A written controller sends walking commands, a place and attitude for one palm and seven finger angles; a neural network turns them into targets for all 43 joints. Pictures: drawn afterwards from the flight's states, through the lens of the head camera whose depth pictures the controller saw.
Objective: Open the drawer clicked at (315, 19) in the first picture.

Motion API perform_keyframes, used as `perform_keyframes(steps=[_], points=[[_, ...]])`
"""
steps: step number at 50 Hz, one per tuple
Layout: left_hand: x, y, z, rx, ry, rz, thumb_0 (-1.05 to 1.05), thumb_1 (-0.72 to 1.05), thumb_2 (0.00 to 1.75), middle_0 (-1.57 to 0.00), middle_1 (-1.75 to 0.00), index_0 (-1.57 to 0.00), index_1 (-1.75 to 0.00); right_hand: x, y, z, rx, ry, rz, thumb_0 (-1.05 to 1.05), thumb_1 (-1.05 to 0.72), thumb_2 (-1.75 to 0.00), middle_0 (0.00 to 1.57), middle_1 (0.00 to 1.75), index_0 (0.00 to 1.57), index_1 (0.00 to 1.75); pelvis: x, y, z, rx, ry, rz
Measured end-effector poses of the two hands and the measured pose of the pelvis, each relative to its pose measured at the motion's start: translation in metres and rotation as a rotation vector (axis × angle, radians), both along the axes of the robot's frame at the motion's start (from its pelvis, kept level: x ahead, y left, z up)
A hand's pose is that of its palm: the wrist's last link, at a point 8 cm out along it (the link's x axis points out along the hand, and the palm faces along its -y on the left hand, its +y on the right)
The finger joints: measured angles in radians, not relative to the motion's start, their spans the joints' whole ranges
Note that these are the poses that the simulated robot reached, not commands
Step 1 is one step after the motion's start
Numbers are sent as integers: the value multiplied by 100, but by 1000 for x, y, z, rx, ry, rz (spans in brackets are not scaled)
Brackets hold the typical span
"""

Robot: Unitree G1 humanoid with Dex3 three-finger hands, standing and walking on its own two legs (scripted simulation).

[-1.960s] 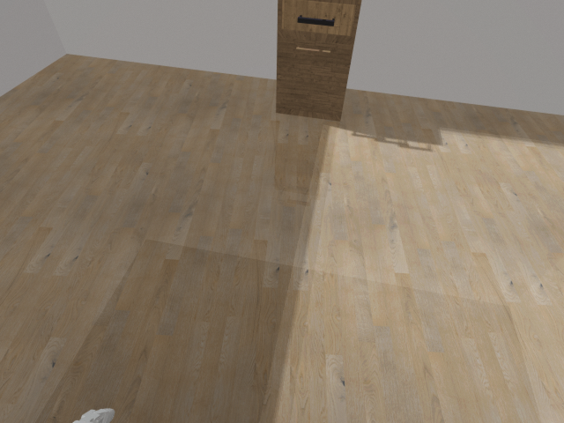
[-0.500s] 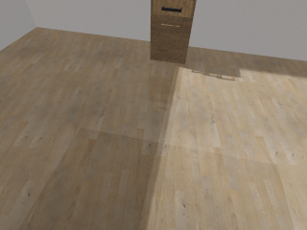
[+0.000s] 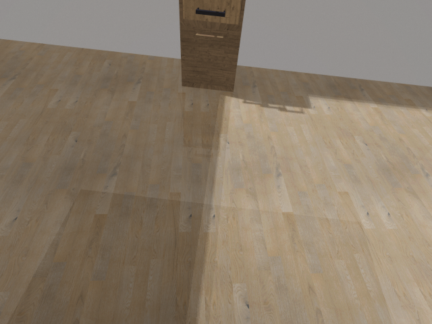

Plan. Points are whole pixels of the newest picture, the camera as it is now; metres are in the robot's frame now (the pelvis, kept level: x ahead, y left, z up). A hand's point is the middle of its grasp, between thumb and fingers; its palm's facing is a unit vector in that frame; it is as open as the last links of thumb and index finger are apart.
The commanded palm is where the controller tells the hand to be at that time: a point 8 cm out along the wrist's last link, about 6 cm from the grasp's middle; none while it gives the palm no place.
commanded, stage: walk to a spot facing it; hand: left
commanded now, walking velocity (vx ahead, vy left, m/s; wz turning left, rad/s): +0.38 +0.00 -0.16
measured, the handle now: (210, 11) +1.95 +0.12 -0.15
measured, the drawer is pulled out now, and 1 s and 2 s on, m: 0.00 0.00 0.00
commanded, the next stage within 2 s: none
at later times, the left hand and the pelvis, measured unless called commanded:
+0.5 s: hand (158, 271) +0.27 +0.14 -0.16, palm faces -0.03 -0.98 -0.18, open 7.3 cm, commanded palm none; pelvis +0.21 -0.04 +0.01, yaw -2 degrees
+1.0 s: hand (156, 190) +0.49 +0.19 -0.16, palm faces -0.06 -0.99 -0.15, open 7.3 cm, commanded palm none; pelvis +0.43 +0.01 +0.02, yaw -6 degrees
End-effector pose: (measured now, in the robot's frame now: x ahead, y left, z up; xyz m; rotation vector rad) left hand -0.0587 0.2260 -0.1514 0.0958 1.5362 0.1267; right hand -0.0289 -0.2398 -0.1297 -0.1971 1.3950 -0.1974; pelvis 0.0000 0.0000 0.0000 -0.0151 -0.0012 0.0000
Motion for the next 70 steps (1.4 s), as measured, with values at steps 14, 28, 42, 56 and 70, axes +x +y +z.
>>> perform_keyframes(steps=[14,28,42,56,70], points=[[295,-26,5,45,-419,-158,0,91,90,-20,-30,-20,-30,-26,16,-1,99,395,-204,1,-90,-90,20,30,20,30,121,-32,-17,2,-24,-50],[319,-30,14,19,-232,-71,0,93,90,-20,-30,-21,-30,312,-26,14,29,-214,-35,1,-93,-90,19,30,19,30,237,-31,12,-27,-17,-41],[411,19,9,-13,-94,-50,1,91,90,-20,-30,-20,-30,428,19,25,-25,-231,-59,-1,-95,-90,20,30,20,30,367,17,15,-21,-20,-79],[656,-20,24,1,-299,-217,0,91,90,-20,-30,-20,-30,382,48,11,108,188,-271,0,-92,-90,20,30,20,30,490,-9,13,20,-6,-132],[767,-67,34,71,-371,-161,-3,95,90,-20,-30,-21,-30,589,-37,-8,106,9,-206,1,-91,-90,20,30,20,30,616,-68,13,9,-23,-121]])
